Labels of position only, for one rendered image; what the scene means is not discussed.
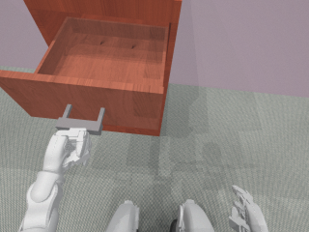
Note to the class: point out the right robot shin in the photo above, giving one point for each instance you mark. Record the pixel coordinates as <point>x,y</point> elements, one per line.
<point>177,227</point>

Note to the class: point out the robot left hand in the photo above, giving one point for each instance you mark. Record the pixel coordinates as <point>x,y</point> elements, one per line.
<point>74,142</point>

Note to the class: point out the robot right hand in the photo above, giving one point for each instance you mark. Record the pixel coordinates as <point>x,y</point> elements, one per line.
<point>251,217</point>

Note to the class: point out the cabinet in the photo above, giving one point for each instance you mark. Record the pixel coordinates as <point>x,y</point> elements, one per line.
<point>49,16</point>

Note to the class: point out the drawer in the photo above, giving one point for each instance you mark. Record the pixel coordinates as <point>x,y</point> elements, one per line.
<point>93,64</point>

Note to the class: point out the left robot thigh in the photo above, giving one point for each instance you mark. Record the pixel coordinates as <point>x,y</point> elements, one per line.
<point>125,219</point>

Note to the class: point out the handle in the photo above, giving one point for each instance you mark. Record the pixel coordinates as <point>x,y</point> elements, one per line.
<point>93,127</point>

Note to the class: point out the robot left forearm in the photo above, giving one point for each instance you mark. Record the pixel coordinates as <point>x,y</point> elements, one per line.
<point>43,198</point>

